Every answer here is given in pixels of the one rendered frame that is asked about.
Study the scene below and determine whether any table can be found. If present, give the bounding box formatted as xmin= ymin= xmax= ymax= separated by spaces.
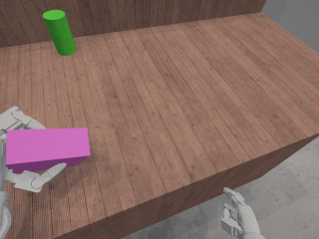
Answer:
xmin=0 ymin=0 xmax=319 ymax=239

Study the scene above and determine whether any right robot hand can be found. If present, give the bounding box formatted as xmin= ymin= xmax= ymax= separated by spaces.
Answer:
xmin=221 ymin=187 xmax=261 ymax=239

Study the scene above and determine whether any robot left forearm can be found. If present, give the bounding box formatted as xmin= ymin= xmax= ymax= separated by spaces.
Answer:
xmin=0 ymin=191 xmax=13 ymax=239

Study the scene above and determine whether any left robot hand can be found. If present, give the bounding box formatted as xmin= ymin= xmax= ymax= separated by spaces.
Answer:
xmin=0 ymin=106 xmax=67 ymax=193

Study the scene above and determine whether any sponge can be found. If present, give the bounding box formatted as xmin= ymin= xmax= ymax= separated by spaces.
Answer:
xmin=6 ymin=127 xmax=90 ymax=174

